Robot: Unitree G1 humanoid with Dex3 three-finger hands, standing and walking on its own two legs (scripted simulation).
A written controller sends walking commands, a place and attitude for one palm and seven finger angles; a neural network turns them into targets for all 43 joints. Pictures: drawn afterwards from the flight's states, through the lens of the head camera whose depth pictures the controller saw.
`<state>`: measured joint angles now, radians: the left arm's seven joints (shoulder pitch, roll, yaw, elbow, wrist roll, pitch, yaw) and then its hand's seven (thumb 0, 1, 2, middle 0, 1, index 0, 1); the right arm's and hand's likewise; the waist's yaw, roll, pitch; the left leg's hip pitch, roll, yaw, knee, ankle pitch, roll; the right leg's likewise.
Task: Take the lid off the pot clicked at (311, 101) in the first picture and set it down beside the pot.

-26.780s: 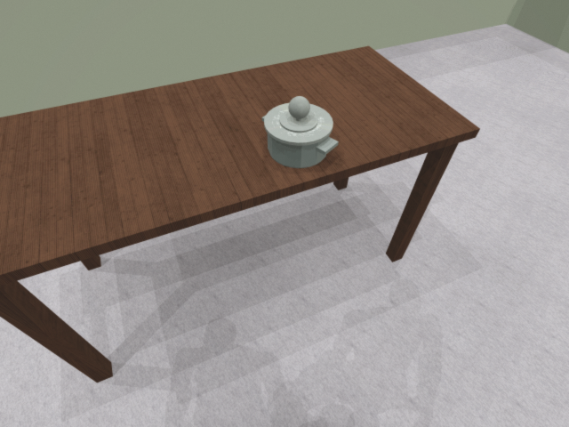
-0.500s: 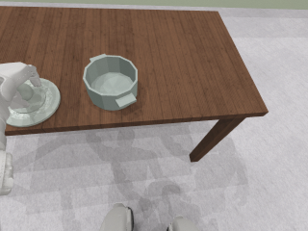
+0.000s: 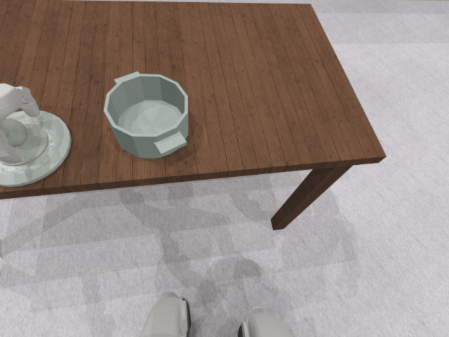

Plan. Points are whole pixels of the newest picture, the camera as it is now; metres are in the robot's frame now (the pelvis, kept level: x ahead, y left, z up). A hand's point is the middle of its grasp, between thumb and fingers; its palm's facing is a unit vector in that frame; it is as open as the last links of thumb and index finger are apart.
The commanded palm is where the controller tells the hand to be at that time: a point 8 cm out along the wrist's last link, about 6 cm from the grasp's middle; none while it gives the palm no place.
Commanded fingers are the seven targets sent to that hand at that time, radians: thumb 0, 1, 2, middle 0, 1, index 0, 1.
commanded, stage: raise the empty hand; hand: left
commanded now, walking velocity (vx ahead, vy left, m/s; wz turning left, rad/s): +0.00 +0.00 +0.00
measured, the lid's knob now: (10, 133) +0.47 +0.36 +0.02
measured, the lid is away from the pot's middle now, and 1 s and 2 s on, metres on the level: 0.24 0.24 0.24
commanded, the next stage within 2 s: draw the hand back to the body in 1.28 s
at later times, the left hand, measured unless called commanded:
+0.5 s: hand out of the picture +0.45 +0.35 +0.09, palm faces -0.41 -0.12 -0.90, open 11.1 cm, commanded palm +0.48 +0.35 +0.16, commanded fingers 0.00 -0.05 0.72 -0.38 -0.81 -0.38 -0.81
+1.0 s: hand out of the picture +0.45 +0.35 +0.14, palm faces -0.38 -0.12 -0.92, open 11.1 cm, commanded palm +0.48 +0.35 +0.21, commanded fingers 0.00 -0.05 0.72 -0.38 -0.81 -0.38 -0.81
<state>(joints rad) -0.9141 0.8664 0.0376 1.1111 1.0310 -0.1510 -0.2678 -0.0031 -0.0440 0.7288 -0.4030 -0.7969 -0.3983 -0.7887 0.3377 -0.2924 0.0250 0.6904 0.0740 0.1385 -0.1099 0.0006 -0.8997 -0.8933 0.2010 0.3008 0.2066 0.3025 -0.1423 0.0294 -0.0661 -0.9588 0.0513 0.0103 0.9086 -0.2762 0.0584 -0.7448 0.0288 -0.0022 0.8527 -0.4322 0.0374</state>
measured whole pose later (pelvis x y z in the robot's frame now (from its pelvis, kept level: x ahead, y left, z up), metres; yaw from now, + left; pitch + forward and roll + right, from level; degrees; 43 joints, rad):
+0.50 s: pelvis +0.01 +0.00 +0.01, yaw +1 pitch +15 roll -4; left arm -0.90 0.86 0.03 1.07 0.99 -0.13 -0.32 0.00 -0.04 0.71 -0.39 -0.81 -0.39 -0.80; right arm 0.30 -0.29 0.02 0.67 0.09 0.16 -0.10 0.00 -0.90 -0.89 0.20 0.30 0.21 0.30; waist -0.12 0.04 -0.07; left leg -0.84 0.04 0.01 0.84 -0.27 0.05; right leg -0.62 0.02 0.00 0.78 -0.42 0.04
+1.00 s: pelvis +0.02 +0.00 +0.03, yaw +1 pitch +12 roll -4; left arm -0.95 0.86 0.00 1.04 0.97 -0.10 -0.38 0.00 -0.04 0.71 -0.39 -0.81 -0.39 -0.80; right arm 0.30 -0.30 0.02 0.68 0.11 0.16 -0.10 0.00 -0.90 -0.89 0.20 0.30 0.21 0.30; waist -0.11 0.04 -0.06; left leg -0.73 0.03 0.02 0.75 -0.24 0.05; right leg -0.51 0.01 0.01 0.68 -0.39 0.04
